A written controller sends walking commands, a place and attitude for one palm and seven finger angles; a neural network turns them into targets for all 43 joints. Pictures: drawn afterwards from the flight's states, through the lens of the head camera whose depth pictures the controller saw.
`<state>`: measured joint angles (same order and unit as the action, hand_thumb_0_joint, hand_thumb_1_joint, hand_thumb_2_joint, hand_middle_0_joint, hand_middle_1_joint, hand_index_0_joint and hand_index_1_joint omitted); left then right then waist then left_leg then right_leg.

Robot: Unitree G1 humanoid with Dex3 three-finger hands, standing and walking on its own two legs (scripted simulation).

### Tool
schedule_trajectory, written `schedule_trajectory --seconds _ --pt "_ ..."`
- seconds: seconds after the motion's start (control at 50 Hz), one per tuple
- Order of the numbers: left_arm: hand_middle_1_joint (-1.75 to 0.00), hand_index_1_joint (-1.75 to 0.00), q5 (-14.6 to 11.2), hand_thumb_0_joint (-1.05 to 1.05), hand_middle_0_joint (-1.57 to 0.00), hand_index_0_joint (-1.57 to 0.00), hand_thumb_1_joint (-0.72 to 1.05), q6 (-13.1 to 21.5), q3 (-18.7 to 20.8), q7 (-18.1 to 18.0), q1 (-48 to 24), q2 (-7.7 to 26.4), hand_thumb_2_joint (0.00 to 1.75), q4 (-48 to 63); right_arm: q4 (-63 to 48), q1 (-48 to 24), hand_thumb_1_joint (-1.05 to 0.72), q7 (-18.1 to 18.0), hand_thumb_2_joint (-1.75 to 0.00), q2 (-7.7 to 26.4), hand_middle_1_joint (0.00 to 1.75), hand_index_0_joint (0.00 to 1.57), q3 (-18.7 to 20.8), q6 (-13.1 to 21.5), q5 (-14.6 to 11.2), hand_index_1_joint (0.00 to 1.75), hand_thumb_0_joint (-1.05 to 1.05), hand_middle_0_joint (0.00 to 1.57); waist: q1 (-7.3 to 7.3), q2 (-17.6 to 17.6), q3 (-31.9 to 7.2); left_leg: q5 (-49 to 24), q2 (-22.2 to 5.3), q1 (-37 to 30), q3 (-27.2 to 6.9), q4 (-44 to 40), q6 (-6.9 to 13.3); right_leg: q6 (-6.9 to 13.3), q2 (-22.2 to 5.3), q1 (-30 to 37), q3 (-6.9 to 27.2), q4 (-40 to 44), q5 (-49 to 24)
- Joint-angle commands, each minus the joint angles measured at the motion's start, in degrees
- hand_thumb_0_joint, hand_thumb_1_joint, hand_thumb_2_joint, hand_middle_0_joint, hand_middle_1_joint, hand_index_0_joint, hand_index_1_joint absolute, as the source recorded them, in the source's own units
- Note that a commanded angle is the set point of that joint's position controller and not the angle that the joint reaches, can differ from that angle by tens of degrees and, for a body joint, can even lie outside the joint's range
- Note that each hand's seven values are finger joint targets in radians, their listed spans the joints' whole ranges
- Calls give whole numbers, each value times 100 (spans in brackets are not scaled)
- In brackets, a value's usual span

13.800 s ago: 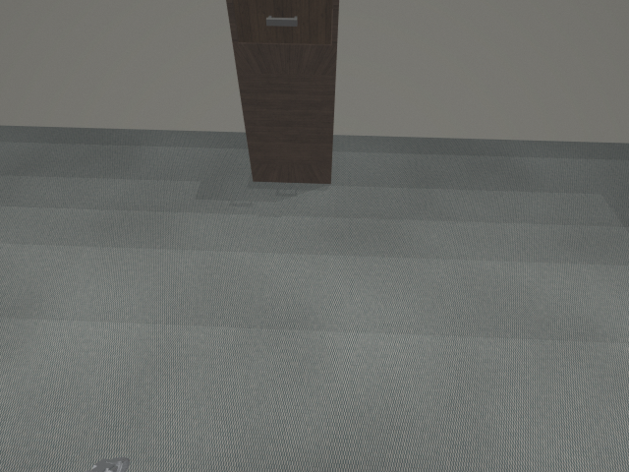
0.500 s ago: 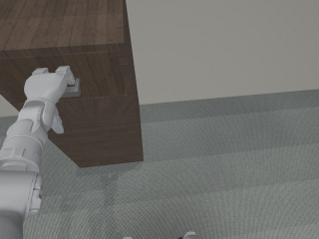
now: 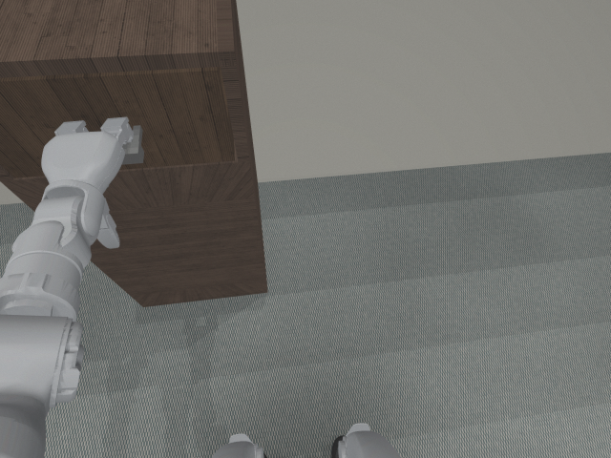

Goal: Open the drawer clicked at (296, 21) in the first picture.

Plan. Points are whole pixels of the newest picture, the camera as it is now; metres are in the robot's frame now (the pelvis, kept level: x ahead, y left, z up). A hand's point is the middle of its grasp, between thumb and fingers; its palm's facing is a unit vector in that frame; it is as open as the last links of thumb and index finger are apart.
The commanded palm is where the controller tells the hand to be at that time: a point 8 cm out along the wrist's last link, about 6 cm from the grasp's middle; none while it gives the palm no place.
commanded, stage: lower the fingers behind the handle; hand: left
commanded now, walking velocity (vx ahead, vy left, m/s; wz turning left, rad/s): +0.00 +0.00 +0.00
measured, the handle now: (102, 144) +0.54 +0.27 +0.04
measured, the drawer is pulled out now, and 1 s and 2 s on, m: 0.00 0.00 0.04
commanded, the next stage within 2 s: close the thumb around the handle in 0.44 s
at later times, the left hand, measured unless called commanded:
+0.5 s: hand (107, 182) +0.49 +0.26 +0.02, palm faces -0.08 -0.03 -1.00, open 13.8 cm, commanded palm +0.48 +0.25 +0.08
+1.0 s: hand (106, 183) +0.49 +0.26 +0.02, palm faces -0.06 -0.04 -1.00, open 8.2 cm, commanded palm +0.47 +0.25 +0.08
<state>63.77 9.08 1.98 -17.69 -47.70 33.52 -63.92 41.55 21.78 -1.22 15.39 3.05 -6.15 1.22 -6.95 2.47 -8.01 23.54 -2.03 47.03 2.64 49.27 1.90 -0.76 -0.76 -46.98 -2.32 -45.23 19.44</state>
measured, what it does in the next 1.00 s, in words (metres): stands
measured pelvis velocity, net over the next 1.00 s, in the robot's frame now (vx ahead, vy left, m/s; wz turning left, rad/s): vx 0.01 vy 0.00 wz -0.01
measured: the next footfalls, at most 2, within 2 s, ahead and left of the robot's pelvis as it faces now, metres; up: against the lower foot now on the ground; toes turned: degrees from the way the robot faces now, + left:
none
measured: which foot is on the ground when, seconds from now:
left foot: down 0.00-1.00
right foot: down 0.00-1.00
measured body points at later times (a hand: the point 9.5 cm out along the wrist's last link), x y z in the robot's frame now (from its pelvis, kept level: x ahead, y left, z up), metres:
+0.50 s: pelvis +0.00 +0.00 +0.00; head +0.12 +0.01 +0.43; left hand +0.49 +0.26 +0.07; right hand +0.00 -0.28 -0.13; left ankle -0.01 +0.10 -0.70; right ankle +0.01 -0.13 -0.70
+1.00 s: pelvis +0.01 +0.00 +0.00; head +0.12 +0.00 +0.44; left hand +0.48 +0.26 +0.08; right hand +0.01 -0.28 -0.13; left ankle -0.01 +0.10 -0.70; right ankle +0.01 -0.13 -0.70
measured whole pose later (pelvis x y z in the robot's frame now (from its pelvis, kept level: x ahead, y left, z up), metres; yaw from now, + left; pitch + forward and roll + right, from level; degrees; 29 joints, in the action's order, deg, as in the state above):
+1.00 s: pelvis +0.01 +0.00 +0.00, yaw +0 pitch +21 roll -2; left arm 62.9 8.2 2.9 -17.7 -45.4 33.1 -61.4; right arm 41.2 20.7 -1.0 15.3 3.0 -6.7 1.2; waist -6.5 2.9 -8.4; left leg 24.4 -2.4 46.6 2.7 49.5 1.7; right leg -0.7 -0.3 -46.6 -2.1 -45.4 20.2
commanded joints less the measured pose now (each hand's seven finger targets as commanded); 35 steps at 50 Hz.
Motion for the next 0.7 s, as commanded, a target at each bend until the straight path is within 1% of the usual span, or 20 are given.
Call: schedule_trajectory --seconds 0.0,0.04,0.1,0.14,0.2,0.24,0.26,0.3,0.32,0.36,0.4,0.44,0.48,0.52,0.56,0.58,0.6,0.64,0.66,0.68 --pt "-120 -120 -74 0 -30 -30 -50 -25 223 -346 -2491 1314 30 1162 -186 865 -90 -22 -90 993 30 20 386 51 61 30 0 20 -115 559 -2579 -2716 164 -2035 -340 -327 -24 280 395 787 -49 256 -1528" --pt "-120 -120 -59 0 -30 -30 -50 -109 395 -387 -2432 1543 30 1112 -164 850 -90 -21 -90 1032 30 20 370 38 67 30 0 20 -72 416 -2532 -2651 170 -1889 -314 -332 -5 277 392 897 -42 244 -1577" --pt "-120 -120 -54 0 -30 -30 -50 -229 274 -356 -2444 1449 30 1053 -178 840 -90 -18 -90 1015 30 20 361 16 43 30 0 20 -92 504 -2563 -2609 178 -1920 -303 -360 -9 278 389 919 -52 270 -1550" --pt "-120 -120 -70 0 -30 -30 -50 -294 235 -311 -2460 1457 30 936 -184 817 -90 -37 -90 1028 30 20 333 7 21 30 0 20 -127 352 -2318 -2395 170 -1818 -319 -422 1 276 390 876 -70 318 -1396" --pt "-120 -120 -69 0 -30 -30 -50 -277 288 -244 -2509 1552 30 993 -209 846 -90 -68 -90 1029 30 20 324 19 12 30 0 20 -107 407 -2480 -2504 160 -1933 -354 -415 1 279 386 883 -61 292 -1422" --pt "-120 -120 -106 0 -30 -30 -50 -255 125 -190 -2517 1328 30 994 -229 845 -90 -64 -90 999 30 20 326 36 12 30 0 20 -145 477 -2357 -2460 157 -1950 -326 -415 -1 275 394 818 -69 331 -1392" --pt "-120 -120 -88 0 -30 -30 -50 -243 278 -179 -2478 1532 30 964 -214 844 -90 -71 -90 1025 30 20 318 37 8 30 0 20 -104 398 -2361 -2411 157 -1898 -341 -412 1 279 388 826 -66 309 -1343" --pt "-120 -120 -110 0 -30 -30 -50 -217 216 -152 -2520 1486 30 903 -242 865 -90 -89 -90 1018 30 20 300 36 4 30 0 20 -161 281 -2307 -2312 180 -1735 -315 -402 33 263 381 900 -42 316 -1394" --pt "-120 -120 -90 0 -30 -30 -50 -217 299 -150 -2466 1591 30 857 -236 864 -90 -91 -90 1033 30 20 293 36 3 30 0 20 -128 268 -2255 -2309 175 -1709 -333 -404 27 274 384 854 -51 296 -1364" --pt "-120 -120 -69 0 -30 -30 -50 -177 231 -173 -2528 1492 30 1019 -253 880 -90 -92 -90 1013 30 20 324 54 16 30 0 20 -133 432 -2458 -2453 171 -1879 -337 -361 14 275 386 807 -51 276 -1408" --pt "-120 -120 -83 0 -30 -30 -50 -156 231 -200 -2573 1456 30 1013 -214 921 -90 -84 -90 1010 30 20 338 49 28 30 0 20 -182 409 -2489 -2592 155 -1933 -339 -315 8 263 388 783 -53 262 -1501" --pt "-120 -120 -94 0 -30 -30 -50 -158 309 -211 -2445 1519 30 1046 -220 894 -90 -74 -90 1013 30 20 334 38 32 30 0 20 -103 428 -2516 -2631 164 -1908 -324 -317 -2 272 387 855 -55 246 -1539" --pt "-120 -120 -105 0 -30 -30 -50 -150 144 -219 -2627 1303 30 1132 -227 908 -90 -71 -90 981 30 20 340 44 36 30 0 20 -180 464 -2501 -2679 164 -1943 -319 -304 3 276 390 830 -52 267 -1590" --pt "-120 -120 -97 0 -30 -30 -50 -176 277 -241 -2422 1442 30 1109 -210 897 -90 -61 -90 1001 30 20 351 34 33 30 0 20 -104 438 -2611 -2770 160 -2002 -321 -296 0 270 397 899 -42 251 -1655" --pt "-121 -121 -106 0 -31 -31 -39 -183 174 -240 -2386 1281 35 1211 -225 887 -90 -51 -90 975 30 20 362 30 33 30 0 20 -88 538 -2643 -2872 157 -2091 -319 -302 -17 274 399 900 -53 262 -1680" --pt "-122 -122 -127 0 -31 -31 -33 -186 244 -238 -2389 1329 37 1176 -203 879 -90 -51 -90 984 30 20 359 21 39 30 0 20 -112 427 -2610 -2902 148 -2054 -314 -285 -6 275 399 922 -55 260 -1723" --pt "-122 -122 -120 0 -32 -32 -28 -197 271 -242 -2421 1420 40 1169 -194 885 -90 -52 -90 992 30 20 346 15 31 30 0 20 -110 472 -2520 -2885 153 -1998 -308 -304 -4 266 395 947 -42 267 -1755" --pt "-124 -124 -134 0 -32 -32 -16 -208 145 -216 -2325 1231 44 1161 -230 852 -90 -44 -90 973 30 20 361 27 22 30 0 20 -100 416 -2491 -2718 166 -1986 -289 -342 3 266 399 974 -41 316 -1667" --pt "-124 -124 -130 0 -33 -33 -11 -208 277 -214 -2296 1405 47 1165 -203 853 -90 -54 -90 991 30 20 354 29 23 30 0 20 -74 386 -2466 -2745 157 -1961 -293 -355 6 270 394 1016 -45 299 -1708" --pt "-125 -125 -149 0 -33 -33 -5 -191 295 -197 -2301 1420 49 1209 -205 840 -90 -58 -90 999 30 20 346 16 36 30 0 20 -66 410 -2521 -2818 166 -1957 -272 -350 10 274 390 1089 -29 300 -1794"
